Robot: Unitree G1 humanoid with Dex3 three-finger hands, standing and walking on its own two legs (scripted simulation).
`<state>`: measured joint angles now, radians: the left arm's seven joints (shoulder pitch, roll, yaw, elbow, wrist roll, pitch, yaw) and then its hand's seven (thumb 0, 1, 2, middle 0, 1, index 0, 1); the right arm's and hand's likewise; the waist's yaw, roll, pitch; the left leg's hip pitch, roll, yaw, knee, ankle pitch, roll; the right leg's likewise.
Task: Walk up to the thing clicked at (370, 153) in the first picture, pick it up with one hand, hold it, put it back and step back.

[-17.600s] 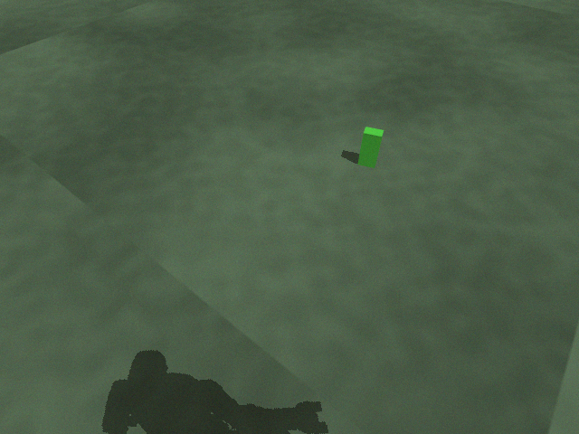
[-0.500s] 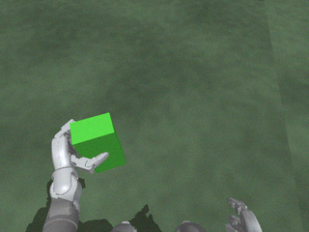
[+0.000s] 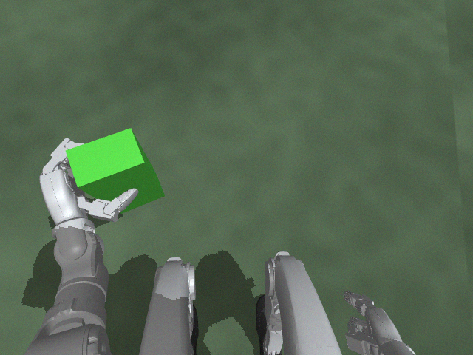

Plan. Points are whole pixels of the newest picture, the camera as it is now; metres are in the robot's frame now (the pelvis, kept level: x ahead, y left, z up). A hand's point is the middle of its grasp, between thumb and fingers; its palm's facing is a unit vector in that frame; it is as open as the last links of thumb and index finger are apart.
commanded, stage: crouch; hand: left
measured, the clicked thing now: (125, 177) +0.41 +0.19 -0.05
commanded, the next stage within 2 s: lower in 1.18 s
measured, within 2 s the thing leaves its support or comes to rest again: neither
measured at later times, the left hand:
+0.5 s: hand (117, 195) +0.43 +0.25 -0.21, palm faces +0.37 -0.93 -0.04, open 9.9 cm
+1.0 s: hand (123, 197) +0.45 +0.27 -0.30, palm faces +0.37 -0.93 -0.04, open 9.9 cm
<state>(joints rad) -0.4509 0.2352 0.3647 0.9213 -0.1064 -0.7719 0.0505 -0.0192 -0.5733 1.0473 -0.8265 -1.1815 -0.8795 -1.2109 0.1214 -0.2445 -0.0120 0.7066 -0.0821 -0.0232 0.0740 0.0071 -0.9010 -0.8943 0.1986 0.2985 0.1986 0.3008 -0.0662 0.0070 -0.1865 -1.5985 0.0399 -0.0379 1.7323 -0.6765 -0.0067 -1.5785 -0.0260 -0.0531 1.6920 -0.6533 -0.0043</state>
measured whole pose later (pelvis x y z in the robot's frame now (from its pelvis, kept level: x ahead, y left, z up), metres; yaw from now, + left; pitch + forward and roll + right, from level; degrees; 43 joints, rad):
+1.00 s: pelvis -0.05 +0.01 -0.22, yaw -6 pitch +28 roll -9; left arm -0.77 0.62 0.63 1.25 -0.03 -0.80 -0.01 -0.02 -0.57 1.05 -0.83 -1.18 -0.88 -1.21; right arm 0.06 -0.30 0.18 0.71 -0.19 0.05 0.10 0.00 -0.89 -0.89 0.20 0.30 0.20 0.30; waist -0.21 -0.07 0.04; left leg -2.26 0.03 -0.16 2.46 -0.70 0.00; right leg -2.18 -0.02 -0.13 2.34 -0.64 0.01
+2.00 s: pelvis -0.05 +0.02 -0.25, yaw -11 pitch +19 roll -15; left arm -0.74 0.84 0.69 1.40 -0.05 -0.93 -0.01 -0.02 -0.57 1.05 -0.83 -1.17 -0.88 -1.20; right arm -0.07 -0.37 0.39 0.62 -0.29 0.06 0.13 0.00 -0.90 -0.89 0.20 0.30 0.20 0.30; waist -0.26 -0.19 0.25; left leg -2.26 0.02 -0.28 2.61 -0.72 0.01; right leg -2.14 0.01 -0.22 2.39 -0.62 0.04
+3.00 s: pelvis -0.06 +0.02 -0.26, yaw -14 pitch +14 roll -17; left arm -0.75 0.96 0.68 1.50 -0.07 -1.01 0.01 -0.02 -0.46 0.82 -0.90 -1.02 -0.96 -1.03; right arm -0.15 -0.39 0.51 0.55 -0.35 0.07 0.11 0.00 -0.90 -0.88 0.20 0.30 0.20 0.30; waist -0.27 -0.27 0.32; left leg -2.22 0.04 -0.35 2.65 -0.72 0.01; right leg -2.08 0.05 -0.27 2.38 -0.58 0.06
